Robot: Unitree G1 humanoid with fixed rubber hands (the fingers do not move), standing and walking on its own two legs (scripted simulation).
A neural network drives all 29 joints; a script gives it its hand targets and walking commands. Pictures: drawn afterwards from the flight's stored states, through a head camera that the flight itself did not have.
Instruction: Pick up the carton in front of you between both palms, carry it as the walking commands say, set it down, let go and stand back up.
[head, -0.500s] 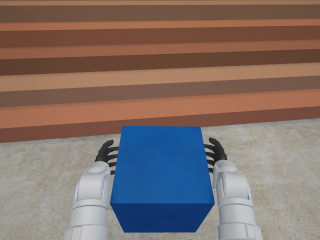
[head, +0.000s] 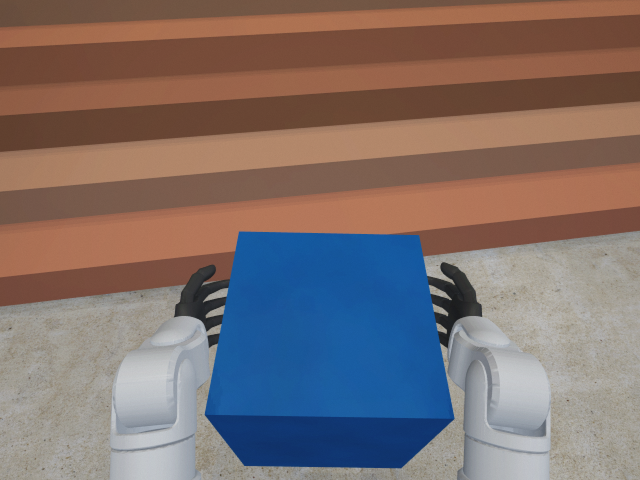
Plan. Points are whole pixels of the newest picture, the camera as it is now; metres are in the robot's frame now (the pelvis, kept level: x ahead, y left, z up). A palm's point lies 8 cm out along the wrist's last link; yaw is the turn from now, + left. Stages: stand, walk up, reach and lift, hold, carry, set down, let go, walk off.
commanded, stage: carry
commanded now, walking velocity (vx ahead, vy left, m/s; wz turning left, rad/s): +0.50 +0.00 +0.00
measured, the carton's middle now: (325, 358) +0.27 -0.01 +0.02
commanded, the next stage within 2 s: none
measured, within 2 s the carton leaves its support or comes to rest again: neither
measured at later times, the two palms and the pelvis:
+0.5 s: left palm (222, 181) +0.60 +0.16 +0.06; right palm (390, 179) +0.59 -0.14 +0.06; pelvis +0.33 +0.03 -0.01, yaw -3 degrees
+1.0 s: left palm (256, 55) +0.99 +0.13 +0.13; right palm (381, 52) +1.01 -0.17 +0.13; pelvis +0.66 -0.03 -0.01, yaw +0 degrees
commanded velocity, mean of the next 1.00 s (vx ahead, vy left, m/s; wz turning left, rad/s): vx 0.50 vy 0.00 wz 0.00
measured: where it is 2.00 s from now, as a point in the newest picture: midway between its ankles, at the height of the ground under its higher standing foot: (326, 204)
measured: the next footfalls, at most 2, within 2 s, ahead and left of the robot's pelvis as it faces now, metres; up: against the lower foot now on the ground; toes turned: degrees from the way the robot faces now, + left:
left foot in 0.40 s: +0.45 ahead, +0.10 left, +0.00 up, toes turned +11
right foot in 0.90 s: +0.78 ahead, -0.10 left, +0.00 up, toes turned -10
